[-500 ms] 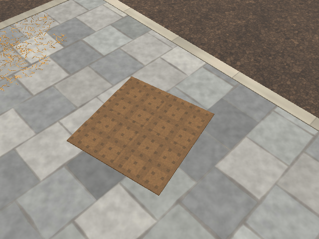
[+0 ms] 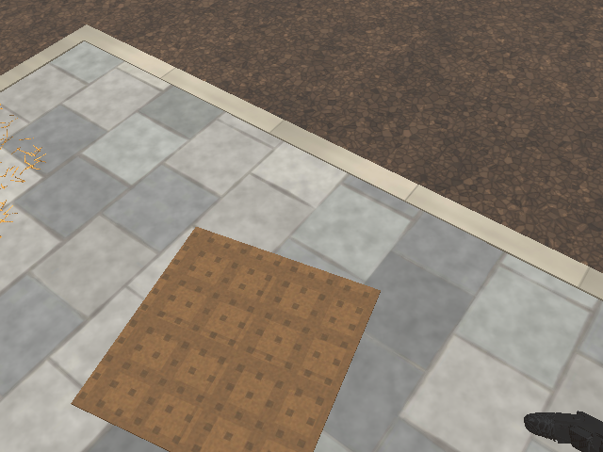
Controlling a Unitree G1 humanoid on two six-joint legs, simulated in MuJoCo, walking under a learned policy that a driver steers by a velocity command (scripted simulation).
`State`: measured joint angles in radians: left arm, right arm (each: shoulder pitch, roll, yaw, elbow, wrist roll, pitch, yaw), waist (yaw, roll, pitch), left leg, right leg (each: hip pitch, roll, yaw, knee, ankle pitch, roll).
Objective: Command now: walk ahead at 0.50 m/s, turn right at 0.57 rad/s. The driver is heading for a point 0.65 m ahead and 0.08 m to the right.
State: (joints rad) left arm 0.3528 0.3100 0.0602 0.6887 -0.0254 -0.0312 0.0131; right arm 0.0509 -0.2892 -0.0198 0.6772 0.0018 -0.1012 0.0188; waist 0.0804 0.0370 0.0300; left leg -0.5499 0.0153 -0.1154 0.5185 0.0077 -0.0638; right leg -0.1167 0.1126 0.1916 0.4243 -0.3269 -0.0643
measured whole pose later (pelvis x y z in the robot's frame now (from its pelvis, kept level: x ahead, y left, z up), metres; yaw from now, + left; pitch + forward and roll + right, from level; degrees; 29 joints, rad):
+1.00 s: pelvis +0.50 -0.12 -0.01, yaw -27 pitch +0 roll -1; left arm 0.31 0.25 0.04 0.74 0.00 -0.04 0.01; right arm 0.13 -0.26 -0.03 0.76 -0.02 -0.07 0.02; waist 0.05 0.04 0.03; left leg -0.55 0.05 -0.03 0.57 0.09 0.00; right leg -0.09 0.10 0.03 0.45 -0.35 -0.07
